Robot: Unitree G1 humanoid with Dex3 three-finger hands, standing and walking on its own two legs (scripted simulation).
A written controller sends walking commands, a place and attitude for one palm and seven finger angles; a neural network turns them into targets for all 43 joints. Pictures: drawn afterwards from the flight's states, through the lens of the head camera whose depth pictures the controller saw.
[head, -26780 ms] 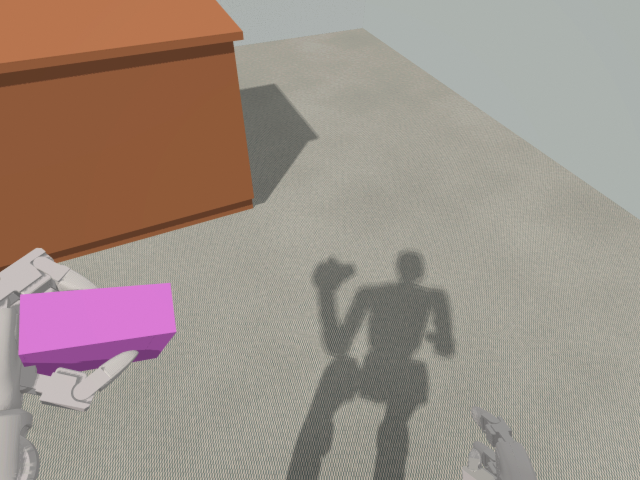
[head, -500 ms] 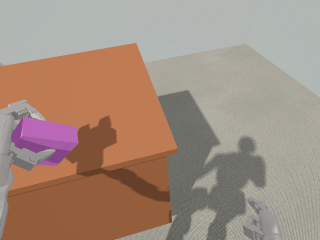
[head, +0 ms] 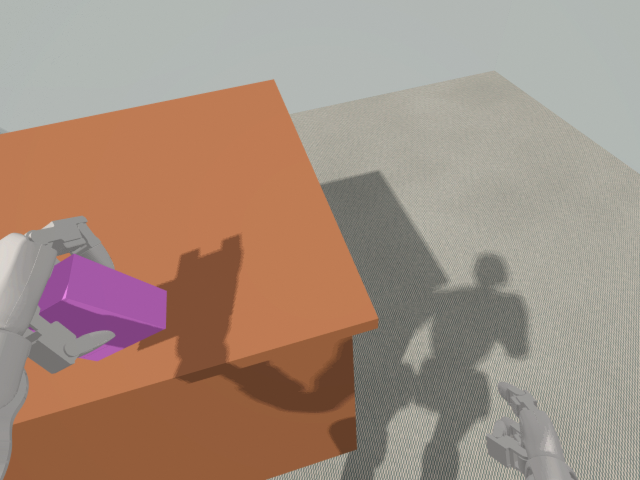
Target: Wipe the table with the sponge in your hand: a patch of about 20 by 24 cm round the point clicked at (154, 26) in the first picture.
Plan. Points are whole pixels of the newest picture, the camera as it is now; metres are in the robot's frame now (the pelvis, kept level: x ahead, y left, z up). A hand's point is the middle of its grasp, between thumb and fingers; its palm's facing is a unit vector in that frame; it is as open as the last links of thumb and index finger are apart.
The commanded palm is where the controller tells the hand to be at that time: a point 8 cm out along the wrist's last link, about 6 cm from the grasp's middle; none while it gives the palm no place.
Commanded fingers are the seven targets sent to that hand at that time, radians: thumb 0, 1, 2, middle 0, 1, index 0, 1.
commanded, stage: turn the palm down, sponge in hand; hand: left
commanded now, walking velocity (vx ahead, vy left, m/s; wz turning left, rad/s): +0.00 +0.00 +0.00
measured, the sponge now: (102, 317) +0.23 +0.27 +0.13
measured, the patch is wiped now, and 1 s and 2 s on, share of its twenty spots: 0.00 0.00 0.00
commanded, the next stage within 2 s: move the sponge above the wiping area in 1.12 s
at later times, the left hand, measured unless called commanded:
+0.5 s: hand (51, 307) +0.20 +0.27 +0.20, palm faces +0.18 -0.13 -0.97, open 9.2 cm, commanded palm +0.14 +0.29 +0.28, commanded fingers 0.00 0.10 1.30 -1.20 -1.60 -1.20 -1.60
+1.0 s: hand (69, 288) +0.21 +0.24 +0.22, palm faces +0.24 -0.01 -0.97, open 9.2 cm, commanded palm +0.16 +0.25 +0.28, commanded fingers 0.00 0.10 1.30 -1.20 -1.60 -1.20 -1.60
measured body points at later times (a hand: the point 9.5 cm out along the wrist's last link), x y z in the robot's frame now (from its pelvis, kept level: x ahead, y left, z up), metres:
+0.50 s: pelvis -0.04 +0.01 +0.01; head -0.04 -0.04 +0.45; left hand +0.18 +0.27 +0.25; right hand +0.23 -0.16 -0.07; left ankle +0.01 +0.09 -0.74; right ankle -0.02 -0.10 -0.74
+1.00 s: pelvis -0.04 -0.03 +0.01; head -0.05 -0.09 +0.45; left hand +0.19 +0.24 +0.27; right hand +0.23 -0.22 -0.07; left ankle +0.01 +0.09 -0.74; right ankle -0.02 -0.10 -0.74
